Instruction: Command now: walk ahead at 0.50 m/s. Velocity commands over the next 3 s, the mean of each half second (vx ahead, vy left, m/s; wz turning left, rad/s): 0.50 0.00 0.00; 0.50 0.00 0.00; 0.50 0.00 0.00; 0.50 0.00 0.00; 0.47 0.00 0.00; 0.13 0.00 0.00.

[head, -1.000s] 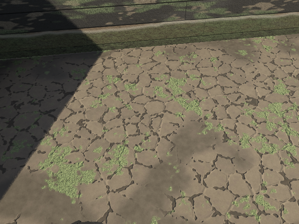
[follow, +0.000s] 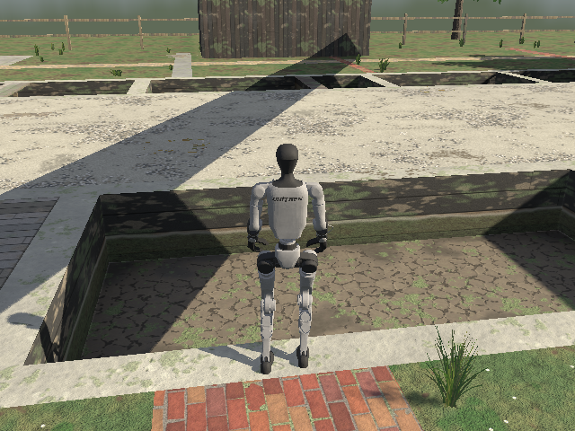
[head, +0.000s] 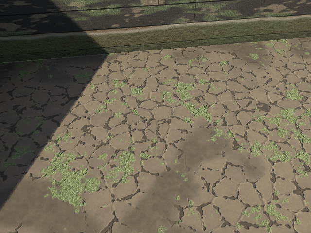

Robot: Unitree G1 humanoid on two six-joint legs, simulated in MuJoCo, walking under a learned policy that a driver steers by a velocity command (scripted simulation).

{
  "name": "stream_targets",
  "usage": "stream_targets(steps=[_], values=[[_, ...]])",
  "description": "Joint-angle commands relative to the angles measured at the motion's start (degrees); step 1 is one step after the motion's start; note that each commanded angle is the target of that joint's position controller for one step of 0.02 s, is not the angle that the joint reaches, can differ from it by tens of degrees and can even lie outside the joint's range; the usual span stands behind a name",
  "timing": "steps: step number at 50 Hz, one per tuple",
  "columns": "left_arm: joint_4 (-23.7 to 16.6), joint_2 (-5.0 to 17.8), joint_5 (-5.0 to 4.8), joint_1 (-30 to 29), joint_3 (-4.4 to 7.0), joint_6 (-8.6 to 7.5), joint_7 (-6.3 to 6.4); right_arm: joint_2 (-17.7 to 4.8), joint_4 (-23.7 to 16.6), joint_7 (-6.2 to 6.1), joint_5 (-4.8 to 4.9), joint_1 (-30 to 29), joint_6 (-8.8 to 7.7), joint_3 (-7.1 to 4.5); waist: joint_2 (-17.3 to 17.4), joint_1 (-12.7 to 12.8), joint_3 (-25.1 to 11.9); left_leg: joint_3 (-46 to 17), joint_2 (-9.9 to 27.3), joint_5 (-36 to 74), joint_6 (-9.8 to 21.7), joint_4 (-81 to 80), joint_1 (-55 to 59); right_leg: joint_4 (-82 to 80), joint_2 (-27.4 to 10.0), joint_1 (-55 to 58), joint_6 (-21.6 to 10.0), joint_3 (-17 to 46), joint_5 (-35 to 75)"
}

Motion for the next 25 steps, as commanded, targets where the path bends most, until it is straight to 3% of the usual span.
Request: stream_targets(steps=[1,2,3,4,5,6,7,8,9,10,11,12,13,14,16,17,18,19,20,21,22,23,24,25], values=[[-5.5,3.7,-0.39,-5.4,0.99,-0.52,0.47,-3.2,-5.0,-0.06,-0.04,-4.5,-1.12,-0.85,-0.3,-0.6,-2.3,-2.0,1.2,10.4,0.9,-4.9,-0.3,-8.0,-4.4,0.4,-1.2,5.6,11.4],[-6.6,3.5,0.12,-7.6,0.92,-0.6,-0.4,-3.9,-6.5,0.1,0.11,-7.1,-0.52,-0.85,-0.4,0.5,0.5,-3.0,2.3,21.3,0.9,-4.1,-2.4,-5.2,-4.3,-0.9,-0.9,3.6,21.4],[-6.0,3.1,0.79,-5.6,0.93,-0.9,-0.67,-4.4,-6.1,0.12,-0.06,-6.1,-0.39,-1.17,0.1,0.9,-3.0,-3.4,2.7,23.3,1.0,-3.5,-1.1,-4.4,-4.2,0.7,-0.9,3.3,22.7],[-4.7,3.3,0.18,-2.3,0.9,-1.04,0.12,-3.9,-4.7,-0.13,-0.01,-2.7,-1.01,-1.23,0.6,-0.3,-8.0,-2.1,1.5,12.7,0.9,-4.1,2.2,-6.7,-4.1,2.8,-1.0,4.8,13.1],[-5.0,3.7,-0.23,-4.1,0.98,-0.9,0.36,-3.3,-4.9,-0.13,0.0,-3.5,-1.16,-0.89,-0.2,-0.6,-4.4,-2.0,1.3,11.3,0.9,-4.8,0.6,-7.5,-4.1,1.2,-1.1,5.2,11.8],[-5.3,3.7,-0.29,-4.8,1.0,-0.77,0.47,-3.2,-4.9,-0.13,-0.05,-3.9,-1.23,-0.82,-0.2,-0.6,-3.3,-2.2,1.3,10.9,1.0,-5.0,0.0,-7.7,-4.2,0.9,-1.2,5.4,11.4],[-6.5,3.5,0.2,-7.4,0.97,-0.83,-0.36,-4.0,-6.4,0.01,0.09,-6.9,-0.68,-0.87,-0.1,0.5,0.0,-3.2,2.4,21.9,1.0,-4.1,-2.3,-4.9,-4.3,-0.4,-1.0,3.6,21.7],[-6.0,3.2,0.75,-5.5,0.97,-0.98,-0.6,-4.5,-6.1,0.02,-0.03,-6.2,-0.47,-1.23,0.5,0.9,-3.1,-3.4,2.6,23.5,1.1,-3.4,-1.0,-4.3,-4.3,0.9,-0.9,3.2,23.1],[-4.7,3.4,0.13,-2.3,0.9,-1.01,0.18,-3.9,-4.7,-0.19,0.02,-2.9,-0.99,-1.21,0.7,-0.2,-7.7,-2.1,1.5,12.9,0.9,-4.0,2.0,-6.6,-4.2,2.7,-1.0,4.7,13.4],[-5.0,3.7,-0.24,-4.0,0.98,-0.86,0.4,-3.2,-4.9,-0.16,0.0,-3.5,-1.12,-0.86,-0.2,-0.6,-4.3,-2.0,1.2,11.5,0.9,-4.7,0.5,-7.4,-4.1,1.2,-1.0,5.1,12.1],[-6.4,3.5,0.29,-7.2,0.97,-0.94,-0.36,-3.8,-6.4,-0.02,0.02,-6.7,-0.62,-0.81,-0.4,0.4,-0.7,-3.2,2.4,22.0,0.9,-4.1,-2.1,-4.7,-4.3,-0.1,-1.0,3.5,22.0],[-5.9,3.1,0.77,-5.5,0.98,-1.12,-0.57,-4.4,-6.1,-0.01,-0.09,-6.1,-0.49,-1.23,0.4,0.8,-3.8,-3.4,2.6,23.6,1.1,-3.3,-0.8,-4.1,-4.4,1.4,-1.0,3.2,23.5],[-4.6,3.4,0.06,-2.3,0.92,-1.06,0.22,-3.9,-4.7,-0.23,0.02,-2.9,-0.98,-1.26,0.7,-0.3,-8.0,-2.0,1.3,12.5,0.9,-3.9,2.1,-6.5,-4.3,2.8,-1.0,4.7,13.6],[-5.0,3.6,-0.31,-4.2,0.96,-0.83,0.42,-3.1,-5.0,-0.17,0.0,-3.7,-1.03,-0.84,-0.4,-0.7,-4.1,-1.9,1.1,11.1,0.8,-4.6,0.3,-7.4,-4.3,1.0,-1.1,5.1,12.1],[-5.5,3.7,-0.31,-5.0,0.98,-0.57,0.5,-3.3,-4.9,-0.08,-0.06,-4.2,-1.13,-0.83,-0.3,-0.6,-2.5,-2.2,1.1,10.6,1.0,-4.8,-0.4,-7.8,-4.4,0.5,-1.2,5.4,11.3],[-6.6,3.5,0.18,-7.3,0.92,-0.66,-0.35,-4.0,-6.4,0.07,0.09,-6.9,-0.55,-0.84,-0.4,0.5,0.4,-3.2,2.3,21.6,0.9,-3.9,-2.6,-5.0,-4.4,-0.9,-1.0,3.5,21.3],[-6.0,3.1,0.83,-5.4,0.93,-0.96,-0.61,-4.5,-6.0,0.06,-0.07,-6.0,-0.43,-1.17,0.2,0.9,-3.1,-3.5,2.6,23.7,1.0,-3.3,-1.2,-4.2,-4.3,0.8,-1.0,3.1,22.8],[-4.7,3.3,0.2,-2.0,0.9,-1.09,0.19,-4.0,-4.6,-0.19,0.0,-2.6,-1.04,-1.22,0.8,-0.2,-8.1,-2.3,1.5,13.0,1.0,-4.0,2.1,-6.4,-4.2,2.9,-1.0,4.6,13.2],[-5.0,3.7,-0.22,-3.8,0.98,-0.93,0.42,-3.3,-4.9,-0.19,0.01,-3.4,-1.17,-0.86,-0.1,-0.6,-4.4,-2.1,1.2,11.6,0.9,-4.6,0.5,-7.2,-4.2,1.3,-1.0,5.0,11.9],[-6.4,3.5,0.3,-7.1,0.99,-1.0,-0.33,-3.8,-6.3,-0.06,0.03,-6.6,-0.65,-0.82,-0.3,0.4,-0.7,-3.3,2.4,22.2,1.0,-4.0,-2.2,-4.6,-4.3,-0.2,-1.0,3.4,21.9],[-5.9,3.1,0.78,-5.4,0.98,-1.16,-0.54,-4.5,-6.1,-0.06,-0.08,-6.1,-0.51,-1.22,0.5,0.9,-3.8,-3.5,2.6,23.8,1.1,-3.3,-0.9,-4.0,-4.4,1.4,-1.0,3.1,23.4],[-4.7,3.4,0.07,-2.1,0.92,-1.08,0.25,-3.9,-4.7,-0.27,0.03,-2.9,-0.98,-1.25,0.8,-0.3,-7.9,-2.1,1.3,12.7,0.9,-3.8,1.9,-6.4,-4.3,2.8,-1.0,4.6,13.6],[-5.0,3.6,-0.3,-4.0,0.96,-0.84,0.45,-3.1,-5.0,-0.2,0.01,-3.7,-1.02,-0.83,-0.3,-0.7,-4.1,-2.0,1.1,11.2,0.8,-4.5,0.2,-7.3,-4.3,1.0,-1.0,5.0,12.1],[-5.4,3.6,-0.3,-4.7,0.96,-0.72,0.54,-3.1,-4.9,-0.15,-0.07,-4.0,-1.1,-0.76,-0.4,-0.6,-3.3,-2.2,1.1,10.7,0.9,-4.8,-0.2,-7.6,-4.4,0.8,-1.2,5.2,11.4]])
